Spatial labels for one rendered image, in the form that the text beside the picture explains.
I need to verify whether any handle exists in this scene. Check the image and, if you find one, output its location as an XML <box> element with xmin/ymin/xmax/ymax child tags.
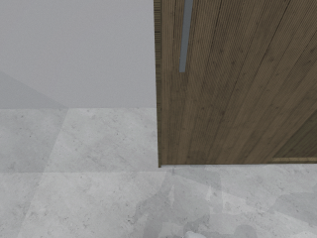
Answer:
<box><xmin>178</xmin><ymin>0</ymin><xmax>193</xmax><ymax>72</ymax></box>

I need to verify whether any wardrobe door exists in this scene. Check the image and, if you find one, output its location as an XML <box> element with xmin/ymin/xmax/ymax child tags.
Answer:
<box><xmin>273</xmin><ymin>109</ymin><xmax>317</xmax><ymax>158</ymax></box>
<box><xmin>161</xmin><ymin>0</ymin><xmax>317</xmax><ymax>165</ymax></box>

